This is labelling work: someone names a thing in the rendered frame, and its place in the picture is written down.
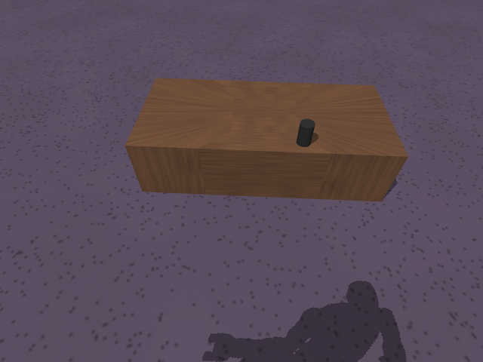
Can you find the can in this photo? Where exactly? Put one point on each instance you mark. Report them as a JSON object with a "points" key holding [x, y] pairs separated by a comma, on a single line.
{"points": [[305, 132]]}

